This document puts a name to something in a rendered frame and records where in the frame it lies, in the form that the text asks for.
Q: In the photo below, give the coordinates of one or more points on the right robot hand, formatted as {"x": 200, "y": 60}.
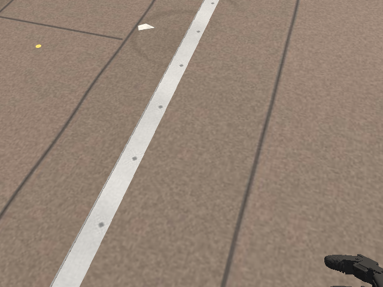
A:
{"x": 360, "y": 266}

